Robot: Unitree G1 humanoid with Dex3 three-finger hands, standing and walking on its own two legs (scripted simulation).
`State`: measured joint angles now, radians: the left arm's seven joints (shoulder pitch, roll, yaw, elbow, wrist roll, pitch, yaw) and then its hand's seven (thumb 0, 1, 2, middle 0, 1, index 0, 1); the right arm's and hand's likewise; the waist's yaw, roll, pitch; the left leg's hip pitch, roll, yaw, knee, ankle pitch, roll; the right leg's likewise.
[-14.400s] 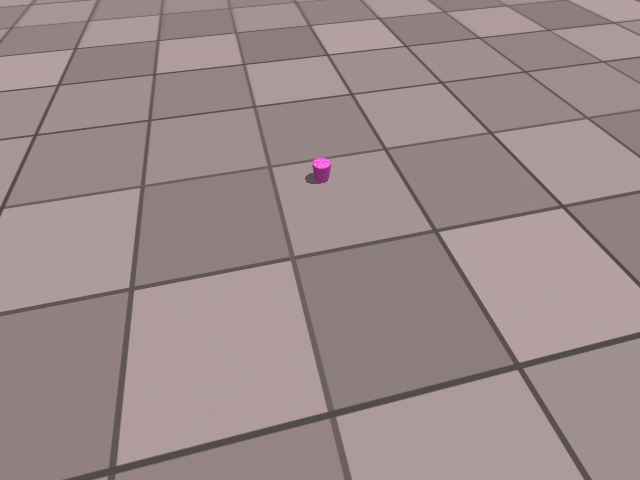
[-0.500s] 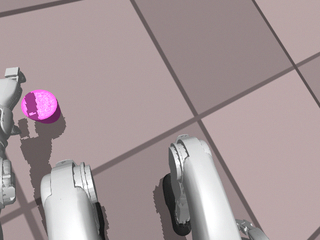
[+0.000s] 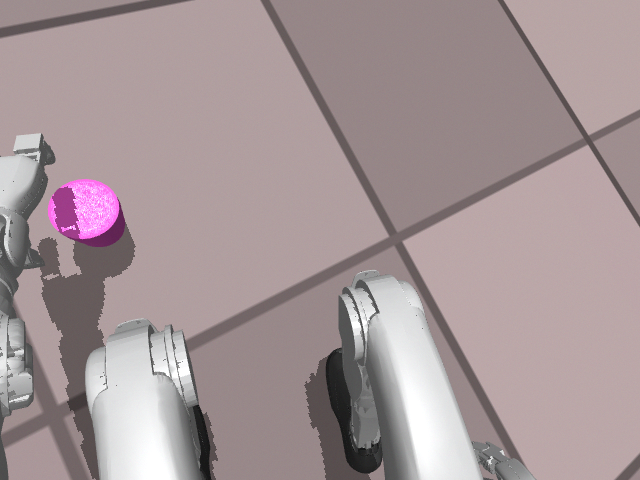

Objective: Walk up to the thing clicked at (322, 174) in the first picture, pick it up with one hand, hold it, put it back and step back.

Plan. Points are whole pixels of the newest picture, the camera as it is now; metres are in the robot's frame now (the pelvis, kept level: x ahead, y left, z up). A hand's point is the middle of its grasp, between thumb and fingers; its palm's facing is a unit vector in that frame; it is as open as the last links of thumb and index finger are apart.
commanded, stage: approach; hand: left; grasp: from above
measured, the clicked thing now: (93, 218) +0.50 +0.25 -0.28
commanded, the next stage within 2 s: close in in 0.46 s
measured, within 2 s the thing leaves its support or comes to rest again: neither
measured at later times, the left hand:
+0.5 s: hand (92, 179) +0.51 +0.22 -0.16, palm faces -0.40 -0.06 -0.92, open 13.6 cm
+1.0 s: hand (74, 212) +0.48 +0.26 -0.20, palm faces -0.43 -0.06 -0.90, open 13.3 cm
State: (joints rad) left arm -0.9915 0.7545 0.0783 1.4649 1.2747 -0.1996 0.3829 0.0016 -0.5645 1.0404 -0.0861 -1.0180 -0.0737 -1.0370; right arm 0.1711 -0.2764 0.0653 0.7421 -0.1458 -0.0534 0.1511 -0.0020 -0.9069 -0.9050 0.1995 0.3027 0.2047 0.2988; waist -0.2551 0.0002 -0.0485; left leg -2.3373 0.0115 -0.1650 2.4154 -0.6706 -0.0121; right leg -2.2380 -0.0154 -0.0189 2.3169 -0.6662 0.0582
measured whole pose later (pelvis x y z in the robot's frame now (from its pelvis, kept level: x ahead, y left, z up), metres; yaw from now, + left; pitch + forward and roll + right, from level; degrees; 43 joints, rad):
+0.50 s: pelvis +0.00 -0.01 +0.00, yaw -1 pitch +34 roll -8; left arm -1.15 0.69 0.07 1.62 1.27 -0.07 0.46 0.00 -0.50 1.04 -0.11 -1.08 -0.11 -1.08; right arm 0.20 -0.29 0.11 0.72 -0.16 -0.07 0.16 0.00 -0.90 -0.90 0.20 0.30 0.20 0.30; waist -0.35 0.03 -0.04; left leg -2.35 0.03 -0.17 2.41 -0.67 -0.02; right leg -2.28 0.00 -0.02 2.32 -0.65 0.07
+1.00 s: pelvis +0.01 -0.01 -0.02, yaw -1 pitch +33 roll -9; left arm -1.07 0.74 0.05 1.59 1.30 -0.20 0.49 0.00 -0.47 1.10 -0.11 -1.12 -0.12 -1.12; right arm 0.13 -0.30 0.10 0.73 -0.20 -0.09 0.17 0.00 -0.90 -0.90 0.20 0.30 0.20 0.30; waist -0.30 -0.03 0.00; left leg -2.36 0.01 -0.20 2.47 -0.70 -0.05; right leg -2.27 0.00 -0.04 2.37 -0.68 0.06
